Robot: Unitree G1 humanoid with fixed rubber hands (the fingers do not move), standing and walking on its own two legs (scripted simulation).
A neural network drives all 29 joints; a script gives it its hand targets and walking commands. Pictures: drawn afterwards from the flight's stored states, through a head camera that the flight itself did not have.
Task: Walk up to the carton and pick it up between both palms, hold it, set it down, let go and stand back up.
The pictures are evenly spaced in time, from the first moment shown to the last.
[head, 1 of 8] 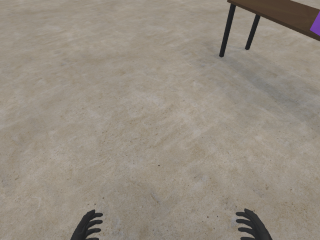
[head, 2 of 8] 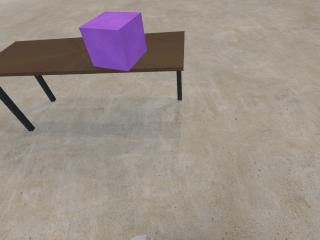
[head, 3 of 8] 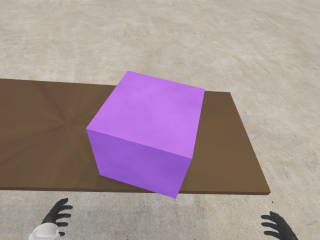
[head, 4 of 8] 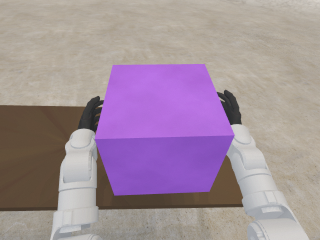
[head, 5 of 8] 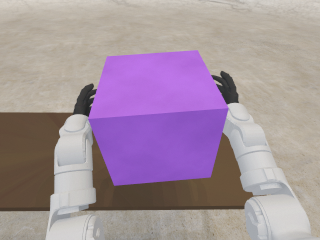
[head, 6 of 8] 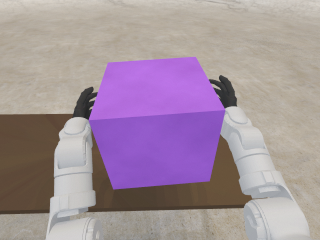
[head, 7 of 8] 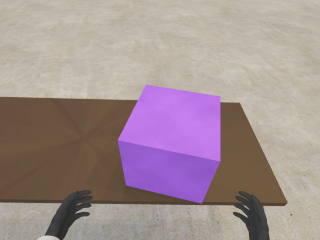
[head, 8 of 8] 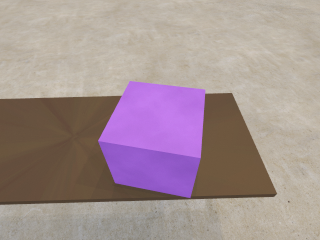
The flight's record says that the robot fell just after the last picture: no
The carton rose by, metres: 0.19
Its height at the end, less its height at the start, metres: +0.00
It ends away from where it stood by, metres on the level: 0.03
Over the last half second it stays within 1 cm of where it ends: yes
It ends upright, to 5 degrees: yes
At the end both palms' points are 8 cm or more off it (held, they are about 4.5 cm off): yes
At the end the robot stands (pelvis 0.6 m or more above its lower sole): yes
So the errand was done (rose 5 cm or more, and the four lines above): yes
